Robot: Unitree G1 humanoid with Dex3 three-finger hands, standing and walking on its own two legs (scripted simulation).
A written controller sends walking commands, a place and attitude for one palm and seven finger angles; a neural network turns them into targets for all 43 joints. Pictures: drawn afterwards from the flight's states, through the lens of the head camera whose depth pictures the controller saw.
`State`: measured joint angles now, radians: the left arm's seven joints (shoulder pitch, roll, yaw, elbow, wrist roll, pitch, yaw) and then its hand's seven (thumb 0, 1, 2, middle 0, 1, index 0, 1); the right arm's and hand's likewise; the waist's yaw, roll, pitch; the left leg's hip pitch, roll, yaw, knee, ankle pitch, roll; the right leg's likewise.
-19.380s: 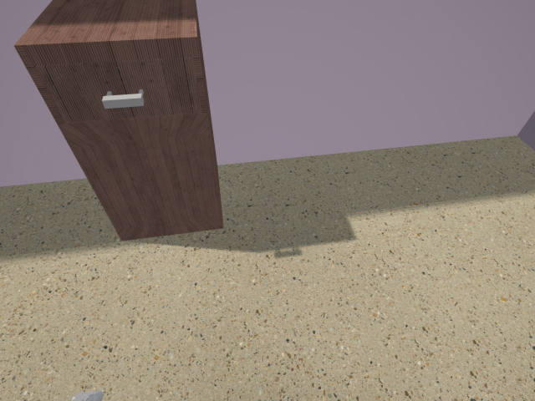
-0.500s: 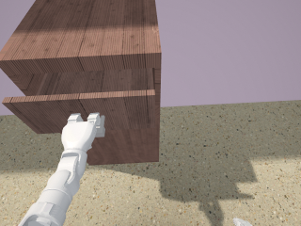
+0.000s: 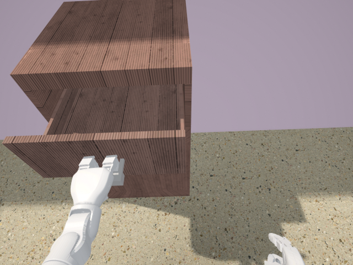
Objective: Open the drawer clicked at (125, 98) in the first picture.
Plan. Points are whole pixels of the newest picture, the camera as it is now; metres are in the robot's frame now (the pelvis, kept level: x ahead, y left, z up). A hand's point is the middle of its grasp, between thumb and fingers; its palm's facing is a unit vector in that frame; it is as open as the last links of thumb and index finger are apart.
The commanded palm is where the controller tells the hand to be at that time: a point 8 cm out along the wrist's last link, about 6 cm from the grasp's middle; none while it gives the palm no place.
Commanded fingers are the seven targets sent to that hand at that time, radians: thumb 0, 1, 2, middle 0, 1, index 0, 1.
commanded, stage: pull the drawer open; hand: left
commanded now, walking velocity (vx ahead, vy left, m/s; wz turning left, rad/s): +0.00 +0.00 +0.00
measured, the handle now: (102, 170) +0.34 +0.21 -0.01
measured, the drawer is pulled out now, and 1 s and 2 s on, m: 0.18 0.29 0.29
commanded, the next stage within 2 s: open the thumb to release the handle in 1.32 s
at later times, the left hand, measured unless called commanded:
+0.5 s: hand (98, 213) +0.24 +0.20 -0.03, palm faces -0.03 -0.08 -1.00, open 5.9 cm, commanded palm +0.21 +0.20 +0.03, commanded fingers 0.00 0.90 0.90 -0.40 -1.35 -0.40 -1.35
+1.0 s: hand (93, 242) +0.18 +0.19 -0.03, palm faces -0.02 -0.09 -1.00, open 6.0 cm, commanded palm +0.15 +0.21 +0.03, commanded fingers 0.00 0.90 0.90 -0.40 -1.35 -0.40 -1.35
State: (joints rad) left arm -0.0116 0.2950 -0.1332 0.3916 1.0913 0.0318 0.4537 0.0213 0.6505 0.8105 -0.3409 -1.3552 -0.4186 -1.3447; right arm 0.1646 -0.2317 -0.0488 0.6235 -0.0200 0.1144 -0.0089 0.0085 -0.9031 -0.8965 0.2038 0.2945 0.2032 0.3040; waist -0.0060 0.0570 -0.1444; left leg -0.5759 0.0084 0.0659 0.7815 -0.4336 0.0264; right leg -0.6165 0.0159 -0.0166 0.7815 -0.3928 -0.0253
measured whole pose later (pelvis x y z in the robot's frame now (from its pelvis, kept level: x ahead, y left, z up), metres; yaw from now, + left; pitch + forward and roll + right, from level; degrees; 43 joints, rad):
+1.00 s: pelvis -0.01 -0.01 -0.02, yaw +0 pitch +12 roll +1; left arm 0.45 0.32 -0.13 0.00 1.10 0.00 0.51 0.05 0.64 0.81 -0.33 -1.35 -0.42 -1.34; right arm 0.10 -0.22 -0.02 0.56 -0.05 0.10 0.02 0.01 -0.90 -0.90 0.20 0.29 0.20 0.30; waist 0.04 0.05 -0.13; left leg -0.61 0.01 0.06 0.89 -0.48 0.01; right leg -0.66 0.02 -0.02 0.92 -0.45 -0.05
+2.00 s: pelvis -0.02 -0.03 -0.01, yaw +1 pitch +11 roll +2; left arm 0.37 0.32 -0.10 0.06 1.07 -0.02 0.48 0.00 -0.37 0.35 -0.34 -1.23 -0.34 -1.21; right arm 0.10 -0.23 -0.01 0.57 -0.04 0.09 -0.02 0.01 -0.90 -0.90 0.20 0.29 0.20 0.30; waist 0.04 0.05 -0.13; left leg -0.62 0.02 0.03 0.87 -0.44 -0.01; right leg -0.67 0.02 -0.05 0.90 -0.43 -0.07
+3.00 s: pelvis -0.01 -0.02 +0.01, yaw +1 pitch +5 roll +1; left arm 0.42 0.36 -0.14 -0.20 1.00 0.05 0.31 -0.01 -0.49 0.30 -0.34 -1.21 -0.42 -1.23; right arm 0.10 -0.24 -0.01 0.56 -0.03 0.09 0.01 0.01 -0.90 -0.90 0.20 0.29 0.20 0.30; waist 0.09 0.09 -0.08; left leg -0.38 0.00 0.04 0.68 -0.39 0.00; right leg -0.43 0.01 -0.03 0.71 -0.37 -0.05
